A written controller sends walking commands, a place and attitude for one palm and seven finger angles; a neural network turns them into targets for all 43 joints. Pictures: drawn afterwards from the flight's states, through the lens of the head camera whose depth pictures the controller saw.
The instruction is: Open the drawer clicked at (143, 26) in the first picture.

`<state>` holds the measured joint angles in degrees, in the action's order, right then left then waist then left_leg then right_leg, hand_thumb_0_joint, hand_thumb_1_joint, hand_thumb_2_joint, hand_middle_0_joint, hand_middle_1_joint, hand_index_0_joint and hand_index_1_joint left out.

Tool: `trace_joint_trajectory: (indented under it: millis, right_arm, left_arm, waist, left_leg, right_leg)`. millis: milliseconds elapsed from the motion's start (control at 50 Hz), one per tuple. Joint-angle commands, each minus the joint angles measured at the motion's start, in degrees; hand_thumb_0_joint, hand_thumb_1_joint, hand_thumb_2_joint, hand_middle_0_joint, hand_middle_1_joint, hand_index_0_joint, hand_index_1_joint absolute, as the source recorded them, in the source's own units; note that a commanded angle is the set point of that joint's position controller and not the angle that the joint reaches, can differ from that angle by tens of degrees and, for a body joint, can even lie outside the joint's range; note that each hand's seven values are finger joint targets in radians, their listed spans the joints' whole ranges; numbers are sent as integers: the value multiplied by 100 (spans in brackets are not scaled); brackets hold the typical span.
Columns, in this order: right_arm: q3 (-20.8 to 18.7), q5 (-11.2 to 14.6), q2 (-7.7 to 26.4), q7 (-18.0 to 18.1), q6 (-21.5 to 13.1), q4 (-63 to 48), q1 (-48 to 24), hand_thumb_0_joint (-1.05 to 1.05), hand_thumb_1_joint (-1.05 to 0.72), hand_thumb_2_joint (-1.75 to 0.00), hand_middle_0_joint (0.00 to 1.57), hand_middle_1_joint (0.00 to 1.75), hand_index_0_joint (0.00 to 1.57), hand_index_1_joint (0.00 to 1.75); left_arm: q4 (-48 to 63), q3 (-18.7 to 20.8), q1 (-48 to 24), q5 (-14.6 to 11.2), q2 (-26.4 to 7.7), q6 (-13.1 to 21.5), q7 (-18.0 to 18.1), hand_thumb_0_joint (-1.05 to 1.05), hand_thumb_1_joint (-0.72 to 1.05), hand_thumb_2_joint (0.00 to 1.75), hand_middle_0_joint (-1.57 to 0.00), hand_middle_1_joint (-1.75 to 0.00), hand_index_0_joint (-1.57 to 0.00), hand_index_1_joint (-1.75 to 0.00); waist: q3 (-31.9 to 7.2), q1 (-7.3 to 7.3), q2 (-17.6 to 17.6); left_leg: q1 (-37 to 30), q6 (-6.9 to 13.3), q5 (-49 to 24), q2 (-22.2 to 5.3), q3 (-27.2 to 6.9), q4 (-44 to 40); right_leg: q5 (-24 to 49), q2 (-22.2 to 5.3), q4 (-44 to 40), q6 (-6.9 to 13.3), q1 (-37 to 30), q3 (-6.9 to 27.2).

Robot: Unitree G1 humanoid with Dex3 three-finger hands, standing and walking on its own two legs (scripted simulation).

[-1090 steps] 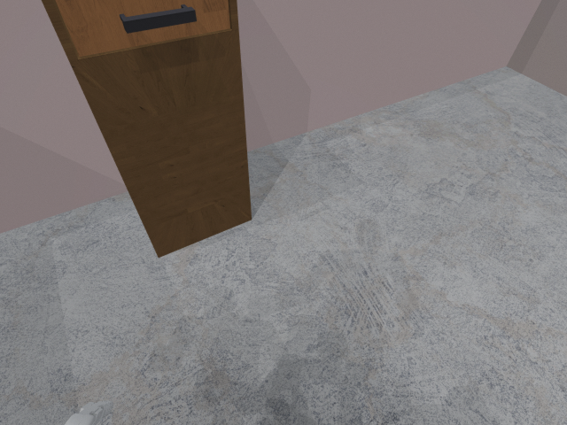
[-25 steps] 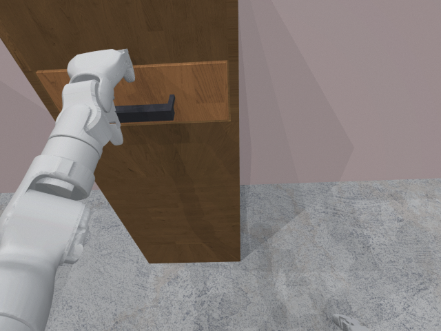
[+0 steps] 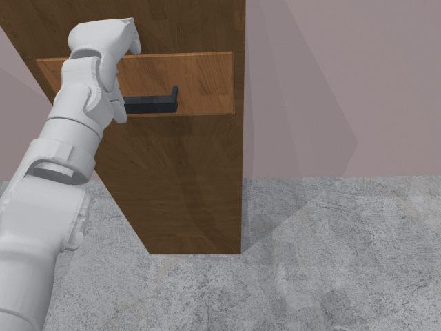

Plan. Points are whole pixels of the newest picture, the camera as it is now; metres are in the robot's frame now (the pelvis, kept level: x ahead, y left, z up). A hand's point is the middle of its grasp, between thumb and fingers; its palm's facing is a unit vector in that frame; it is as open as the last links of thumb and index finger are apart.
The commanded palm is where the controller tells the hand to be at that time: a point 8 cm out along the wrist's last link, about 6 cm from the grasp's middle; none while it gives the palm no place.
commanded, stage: move the hooked fingers above the handle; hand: left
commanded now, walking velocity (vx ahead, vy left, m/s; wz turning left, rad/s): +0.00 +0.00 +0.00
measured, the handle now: (138, 98) +0.54 +0.16 +0.15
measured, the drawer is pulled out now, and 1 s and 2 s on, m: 0.00 0.00 0.00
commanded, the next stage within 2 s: lower the fingers behind the handle in 1.76 s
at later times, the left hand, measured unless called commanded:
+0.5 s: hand (96, 80) +0.49 +0.20 +0.23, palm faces +0.02 +0.00 -1.00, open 13.9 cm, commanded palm +0.46 +0.17 +0.27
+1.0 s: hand (142, 70) +0.50 +0.12 +0.23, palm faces +0.15 -0.07 -0.99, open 13.3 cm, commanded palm +0.46 +0.20 +0.27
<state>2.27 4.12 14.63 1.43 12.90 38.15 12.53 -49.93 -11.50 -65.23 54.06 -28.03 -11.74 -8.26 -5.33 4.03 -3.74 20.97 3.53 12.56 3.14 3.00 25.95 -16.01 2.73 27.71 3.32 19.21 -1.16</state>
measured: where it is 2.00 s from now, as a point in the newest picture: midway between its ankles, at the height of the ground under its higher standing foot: outside the picture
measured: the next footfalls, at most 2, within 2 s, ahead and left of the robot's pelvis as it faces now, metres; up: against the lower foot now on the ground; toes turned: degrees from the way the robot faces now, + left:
none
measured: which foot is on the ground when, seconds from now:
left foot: down 0.00-1.00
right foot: down 0.00-1.00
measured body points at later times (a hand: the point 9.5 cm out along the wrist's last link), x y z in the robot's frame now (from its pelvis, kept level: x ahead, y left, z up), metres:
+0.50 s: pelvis +0.00 +0.01 +0.00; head +0.03 -0.01 +0.45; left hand +0.48 +0.20 +0.28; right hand +0.11 -0.24 -0.13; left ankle +0.00 +0.08 -0.74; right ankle -0.03 -0.08 -0.74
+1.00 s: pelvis +0.00 +0.01 +0.00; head +0.02 -0.01 +0.45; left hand +0.49 +0.12 +0.28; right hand +0.08 -0.24 -0.14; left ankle +0.00 +0.08 -0.74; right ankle -0.03 -0.08 -0.74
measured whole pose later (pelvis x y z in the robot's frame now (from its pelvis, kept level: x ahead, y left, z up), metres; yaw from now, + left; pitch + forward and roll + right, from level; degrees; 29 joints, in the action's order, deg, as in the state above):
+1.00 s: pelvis +0.00 +0.01 +0.00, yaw -3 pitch +8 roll +0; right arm 3.2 4.4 14.7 2.9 14.6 40.4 11.1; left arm -49.1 -11.3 -63.4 54.7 -23.7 -9.2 -0.8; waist -5.5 4.1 -3.9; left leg 19.8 4.4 12.2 2.7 5.7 24.2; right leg -14.5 3.1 25.7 2.3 18.7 1.7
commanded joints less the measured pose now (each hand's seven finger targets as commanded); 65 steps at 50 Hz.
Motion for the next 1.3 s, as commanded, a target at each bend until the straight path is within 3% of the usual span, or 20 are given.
trace_joint_trajectory:
  millis: [0, 20, 60, 180, 280, 320, 400, 420, 480, 520, 560, 640, 680, 760, 880, 1000, 1060, 1180, 1220, 1280]
  right_arm:
    - [-318, 2, 904, 126, -66, -930, -311, 0, -90, -90, 20, 30, 20, 30]
    - [-332, 10, 890, 136, -71, -940, -295, 0, -90, -90, 20, 30, 20, 30]
    - [-360, 2, 875, 152, -138, -1020, -281, 0, -90, -90, 20, 30, 20, 30]
    - [-555, -110, 698, 134, -426, -862, 62, 0, -90, -90, 20, 30, 20, 30]
    - [-508, -50, 785, 10, -509, -389, 150, 0, -90, -90, 20, 30, 20, 30]
    - [-446, -11, 876, -37, -464, -262, 96, 0, -90, -90, 20, 30, 20, 30]
    - [-428, 11, 946, -90, -256, -339, -23, 0, -90, -90, 20, 30, 20, 30]
    - [-442, 9, 935, -103, -208, -417, -69, 0, -90, -90, 20, 30, 20, 30]
    - [-484, -21, 934, -49, -158, -630, -150, 0, -90, -90, 20, 30, 20, 30]
    - [-463, -27, 878, 14, -232, -696, -156, 0, -90, -90, 20, 30, 20, 30]
    - [-460, -50, 828, 93, -302, -683, -66, 0, -90, -90, 20, 30, 20, 30]
    - [-469, -175, 691, 150, -500, -652, 235, 0, -90, -90, 20, 30, 20, 30]
    - [-382, -204, 671, 149, -504, -563, 212, 0, -90, -90, 20, 30, 20, 30]
    - [-287, -103, 725, 112, -371, -440, -113, 0, -90, -90, 20, 30, 20, 30]
    - [-190, -23, 849, 167, -43, -421, -417, 0, -90, -90, 20, 30, 20, 30]
    - [-139, 70, 898, 375, 61, -653, -672, 0, -90, -90, 20, 30, 20, 30]
    - [-214, 72, 956, 469, 17, -804, -525, 0, -90, -90, 20, 30, 20, 30]
    - [-461, 58, 751, 390, -471, -1070, -209, 0, -90, -90, 20, 30, 20, 30]
    - [-488, 47, 748, 393, -709, -822, -33, 0, -90, -90, 20, 30, 20, 30]
    - [-442, 26, 793, 374, -882, -452, 246, 0, -90, -90, 20, 30, 20, 30]
  left_arm:
    - [844, 274, -1216, 36, -1223, 174, -490, 0, -50, 30, -30, -120, -30, -120]
    - [1048, 117, -1248, -75, -979, 293, -566, 0, -50, 30, -30, -120, -30, -120]
    - [1781, 369, -1441, -287, -1216, 681, -579, 0, -50, 30, -30, -120, -30, -120]
    - [3789, 794, -3055, -474, -1687, 1643, 260, 0, -50, 30, -30, -120, -30, -120]
    - [1917, 888, -2711, -504, -1498, 933, 872, 0, -50, 30, -30, -120, -30, -120]
    - [1028, 550, -2603, -362, -1208, 410, 853, 0, -50, 30, -30, -120, -30, -120]
    - [230, -210, -2274, 39, -500, -269, 313, 0, -50, 30, -30, -120, -30, -120]
    - [420, -630, -2468, 45, -42, -287, 100, 0, -50, 30, -30, -120, -30, -120]
    - [1049, -717, -2333, -137, 150, 54, -479, 0, -50, 30, -30, -120, -30, -120]
    - [1629, -641, -2638, -349, 66, 512, -666, 0, -50, 30, -30, -120, -30, -120]
    - [2069, -153, -2977, -465, -475, 1003, -570, 0, -50, 30, -30, -120, -30, -120]
    - [2719, 1019, -3567, -494, -1695, 1583, 388, 0, -50, 30, -30, -120, -30, -120]
    - [2278, 1749, -3297, -418, -2435, 1408, 1002, 0, -50, 30, -30, -120, -30, -120]
    - [1090, 1399, -2521, -154, -2217, 531, 1384, 0, -50, 30, -30, -120, -30, -120]
    - [168, 1171, -2072, 299, -2349, -317, 1064, 0, -50, 30, -30, -120, -30, -120]
    - [-2, 1018, -1802, 308, -2444, -538, 581, 0, -50, 30, -30, -120, -30, -120]
    - [80, 862, -1584, 279, -2282, -267, 89, 0, -50, 30, -30, -120, -30, -120]
    - [3280, -926, -2877, -394, -66, 1210, -622, 0, -50, 30, -30, -120, -30, -120]
    - [3698, -1075, -3166, -793, 200, 1531, -587, 0, -50, 30, -30, -120, -30, -120]
    - [3239, -285, -3349, -1084, -538, 1689, -146, 0, -50, 30, -30, -120, -30, -120]
  waist:
    - [-1774, -193, 1106]
    - [-1481, -131, 1126]
    - [-1429, -193, 949]
    - [-2579, -181, -337]
    - [-2063, -159, 227]
    - [-1640, -88, 419]
    - [-1578, 40, 637]
    - [-1675, 164, 716]
    - [-1936, 244, 885]
    - [-2073, 245, 752]
    - [-2123, 150, 506]
    - [-2686, -195, -116]
    - [-2547, -397, 194]
    - [-2175, -449, 875]
    - [-2053, -556, 995]
    - [-1721, -478, 1235]
    - [-1476, -296, 1310]
    - [-2044, 251, -71]
    - [-1987, 300, -642]
    - [-1738, 255, -403]
  left_leg:
    - [-480, 58, -1608, -112, -208, 27]
    - [-535, 62, -1482, -125, -229, -4]
    - [-661, 76, -1380, -117, -275, -2]
    - [-1921, 20, -2412, -121, -474, 227]
    - [-1489, -111, -2161, -137, -419, 91]
    - [-1162, -156, -1862, -170, -399, -5]
    - [-1086, -112, -1860, -199, -392, 69]
    - [-1182, -80, -1864, -178, -429, 118]
    - [-1449, 24, -2053, -134, -544, 204]
    - [-1578, 75, -2001, -101, -591, 230]
    - [-1704, 60, -1979, -98, -615, 221]
    - [-1977, -132, -2804, -159, -634, 253]
    - [-1339, -189, -2698, -150, -547, 153]
    - [-615, -186, -2168, -234, -257, -86]
    - [-322, -174, -1909, -281, -120, -287]
    - [-177, -75, -1226, -260, -77, -411]
    - [-286, 3, -977, -244, -66, -393]
    - [-2086, 199, -1630, -137, -389, 63]
    - [-2592, 137, -1644, -139, -526, 117]
    - [-2346, 21, -1521, -99, -571, 127]
  right_leg:
    - [2717, -404, -131, -211, -1405, 336]
    - [2484, -387, -214, -210, -1153, 306]
    - [2258, -363, -280, -195, -1079, 358]
    - [2011, -172, -189, -14, -655, 290]
    - [1722, -100, -280, -19, -453, 133]
    - [1544, -114, -284, -42, -230, 60]
    - [1700, -199, -246, -74, -235, 107]
    - [1793, -217, -228, -100, -212, 122]
    - [2043, -243, -181, -120, -316, 163]
    - [2002, -255, -161, -140, -294, 225]
    - [1853, -228, -160, -106, -266, 247]
    - [1927, -89, -47, 5, -341, 169]
    - [1996, -78, -83, 22, -798, 143]
    - [2180, -176, -158, -62, -1280, 199]
    - [2073, -292, -278, -98, -1605, 277]
    - [1731, -403, -399, -190, -1714, 389]
    - [1650, -410, -483, -244, -1509, 393]
    - [1625, -317, -550, -133, -414, 448]
    - [1298, -241, -551, -117, 212, 324]
    - [1165, -179, -572, -69, 207, 209]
